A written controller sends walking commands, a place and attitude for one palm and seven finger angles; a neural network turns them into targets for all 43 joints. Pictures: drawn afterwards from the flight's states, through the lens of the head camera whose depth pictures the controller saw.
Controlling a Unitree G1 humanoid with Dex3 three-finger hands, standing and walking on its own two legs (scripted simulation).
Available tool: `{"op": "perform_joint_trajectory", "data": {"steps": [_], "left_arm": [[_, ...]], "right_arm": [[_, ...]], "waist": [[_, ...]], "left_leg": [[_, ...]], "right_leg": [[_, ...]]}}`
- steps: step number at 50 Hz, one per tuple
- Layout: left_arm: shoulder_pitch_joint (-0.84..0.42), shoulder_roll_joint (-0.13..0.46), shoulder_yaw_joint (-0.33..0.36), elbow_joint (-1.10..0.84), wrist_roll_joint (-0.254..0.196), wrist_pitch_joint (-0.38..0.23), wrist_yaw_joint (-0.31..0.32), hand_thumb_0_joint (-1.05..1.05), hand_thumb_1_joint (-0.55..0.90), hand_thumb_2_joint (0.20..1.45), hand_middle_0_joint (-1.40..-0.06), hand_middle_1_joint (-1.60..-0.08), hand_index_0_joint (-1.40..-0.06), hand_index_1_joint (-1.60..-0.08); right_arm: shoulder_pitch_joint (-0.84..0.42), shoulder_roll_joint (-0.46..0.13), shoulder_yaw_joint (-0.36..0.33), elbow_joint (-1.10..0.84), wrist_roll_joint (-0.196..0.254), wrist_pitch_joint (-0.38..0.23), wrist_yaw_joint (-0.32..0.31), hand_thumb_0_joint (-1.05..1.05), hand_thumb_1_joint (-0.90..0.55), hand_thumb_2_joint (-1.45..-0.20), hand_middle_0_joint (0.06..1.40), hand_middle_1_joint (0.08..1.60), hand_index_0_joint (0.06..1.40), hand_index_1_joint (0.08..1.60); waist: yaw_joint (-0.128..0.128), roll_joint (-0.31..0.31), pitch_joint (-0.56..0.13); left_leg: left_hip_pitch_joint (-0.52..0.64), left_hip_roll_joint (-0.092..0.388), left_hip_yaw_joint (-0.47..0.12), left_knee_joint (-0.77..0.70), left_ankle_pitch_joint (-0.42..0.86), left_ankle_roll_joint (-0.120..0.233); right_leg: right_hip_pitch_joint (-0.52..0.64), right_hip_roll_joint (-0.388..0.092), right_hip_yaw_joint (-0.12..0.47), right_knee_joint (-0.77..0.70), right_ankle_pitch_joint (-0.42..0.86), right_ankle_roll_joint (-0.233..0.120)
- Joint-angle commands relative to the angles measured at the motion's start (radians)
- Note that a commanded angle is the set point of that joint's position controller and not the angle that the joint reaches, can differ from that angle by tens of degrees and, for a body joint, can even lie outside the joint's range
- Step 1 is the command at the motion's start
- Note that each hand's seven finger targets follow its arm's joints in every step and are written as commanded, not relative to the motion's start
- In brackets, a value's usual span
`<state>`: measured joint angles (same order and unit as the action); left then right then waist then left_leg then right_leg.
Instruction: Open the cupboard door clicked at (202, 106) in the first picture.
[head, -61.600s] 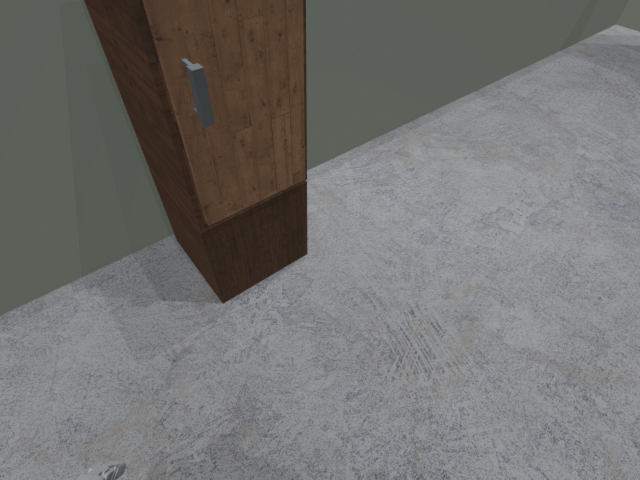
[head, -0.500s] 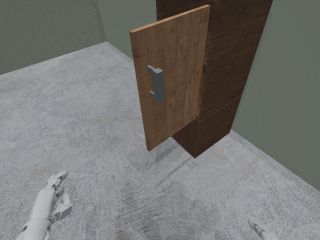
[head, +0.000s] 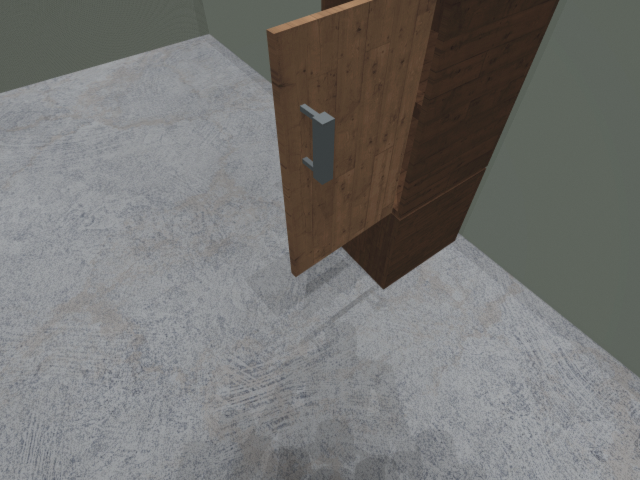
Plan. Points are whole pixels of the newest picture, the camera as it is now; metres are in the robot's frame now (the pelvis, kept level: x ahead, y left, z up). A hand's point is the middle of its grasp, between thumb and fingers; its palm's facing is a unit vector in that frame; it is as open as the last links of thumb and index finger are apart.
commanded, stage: let the arm hang, fingers relaxed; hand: left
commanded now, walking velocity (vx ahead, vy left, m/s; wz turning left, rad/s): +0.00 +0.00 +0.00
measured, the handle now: (315, 143) +0.62 +0.06 +0.06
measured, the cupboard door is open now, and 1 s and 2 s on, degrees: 93 93 93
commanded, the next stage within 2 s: look to check the result in 0.46 s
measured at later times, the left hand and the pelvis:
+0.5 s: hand out of the picture +0.07 +0.21 -0.16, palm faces +0.00 -0.96 -0.28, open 7.4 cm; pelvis +0.01 -0.01 +0.00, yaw -1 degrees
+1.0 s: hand out of the picture +0.09 +0.22 -0.15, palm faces -0.02 -0.94 -0.33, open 7.4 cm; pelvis +0.02 -0.01 +0.01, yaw -1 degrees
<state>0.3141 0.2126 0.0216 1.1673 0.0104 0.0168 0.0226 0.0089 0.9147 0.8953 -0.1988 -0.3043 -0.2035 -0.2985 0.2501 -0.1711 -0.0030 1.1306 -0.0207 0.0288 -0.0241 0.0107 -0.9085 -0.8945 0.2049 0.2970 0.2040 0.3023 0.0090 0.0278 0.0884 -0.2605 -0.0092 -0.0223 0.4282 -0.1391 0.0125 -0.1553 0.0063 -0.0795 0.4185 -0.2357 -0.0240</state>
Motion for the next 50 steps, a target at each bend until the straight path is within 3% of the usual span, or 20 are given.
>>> {"op": "perform_joint_trajectory", "data": {"steps": [1,4,12,16,26,33,50], "left_arm": [[0.001,0.127,0.018,-0.046,-0.001,-0.022,0.003,0.000,0.900,0.900,-0.200,-0.300,-0.200,-0.300],[-0.015,0.131,0.019,-0.050,-0.001,-0.025,0.004,0.000,0.900,0.900,-0.200,-0.300,-0.200,-0.300],[-0.070,0.159,0.025,-0.066,0.001,-0.031,0.003,0.000,0.900,0.900,-0.200,-0.300,-0.200,-0.300],[-0.101,0.181,0.032,-0.077,0.001,-0.037,0.002,0.000,0.900,0.900,-0.200,-0.300,-0.200,-0.300],[-0.159,0.224,0.031,-0.081,0.000,-0.043,-0.003,0.000,0.900,0.900,-0.200,-0.300,-0.200,-0.300],[-0.174,0.252,0.030,-0.078,-0.003,-0.050,-0.002,0.000,0.900,0.900,-0.200,-0.300,-0.200,-0.300],[-0.194,0.280,0.026,-0.075,-0.003,-0.051,-0.001,0.000,0.900,0.900,-0.200,-0.300,-0.200,-0.300]], "right_arm": [[0.018,-0.151,-0.032,-0.037,0.000,-0.019,-0.008,0.000,-0.900,-0.900,0.200,0.300,0.200,0.300],[0.010,-0.152,-0.031,-0.034,0.000,-0.022,-0.006,0.000,-0.900,-0.900,0.200,0.300,0.200,0.300],[-0.030,-0.170,-0.031,-0.033,-0.001,-0.030,-0.001,0.000,-0.900,-0.900,0.200,0.300,0.200,0.300],[-0.052,-0.193,-0.034,-0.037,-0.002,-0.037,0.000,0.000,-0.900,-0.900,0.200,0.300,0.200,0.300],[-0.100,-0.244,-0.036,-0.042,0.000,-0.039,0.002,0.000,-0.900,-0.900,0.200,0.300,0.200,0.300],[-0.116,-0.277,-0.036,-0.041,0.002,-0.041,0.001,0.000,-0.900,-0.900,0.200,0.300,0.200,0.300],[-0.154,-0.312,-0.034,-0.046,0.006,-0.040,0.001,0.000,-0.900,-0.900,0.200,0.300,0.200,0.300]], "waist": [[-0.013,-0.021,-0.018],[-0.014,-0.038,-0.024],[-0.010,-0.010,-0.009],[-0.010,0.010,-0.039],[-0.012,-0.006,-0.059],[-0.015,-0.022,-0.103],[-0.014,-0.033,-0.101]], "left_leg": [[0.044,0.095,-0.100,-0.100,-0.107,0.029],[0.050,0.095,-0.099,-0.099,-0.078,0.029],[0.046,0.101,-0.101,-0.116,-0.031,0.024],[0.066,0.104,-0.099,-0.115,0.014,0.022],[0.103,0.108,-0.095,-0.120,0.041,0.018],[0.144,0.117,-0.084,-0.109,0.107,0.015],[0.176,0.126,-0.081,-0.125,0.144,0.014]], "right_leg": [[-0.081,-0.108,0.114,-0.121,-0.133,-0.047],[-0.077,-0.110,0.118,-0.119,-0.113,-0.045],[-0.057,-0.116,0.120,-0.121,-0.065,-0.039],[-0.028,-0.120,0.123,-0.122,-0.025,-0.041],[-0.013,-0.129,0.140,-0.156,-0.004,-0.041],[0.023,-0.136,0.143,-0.160,0.102,-0.038],[0.041,-0.136,0.140,-0.177,0.159,-0.029]]}}
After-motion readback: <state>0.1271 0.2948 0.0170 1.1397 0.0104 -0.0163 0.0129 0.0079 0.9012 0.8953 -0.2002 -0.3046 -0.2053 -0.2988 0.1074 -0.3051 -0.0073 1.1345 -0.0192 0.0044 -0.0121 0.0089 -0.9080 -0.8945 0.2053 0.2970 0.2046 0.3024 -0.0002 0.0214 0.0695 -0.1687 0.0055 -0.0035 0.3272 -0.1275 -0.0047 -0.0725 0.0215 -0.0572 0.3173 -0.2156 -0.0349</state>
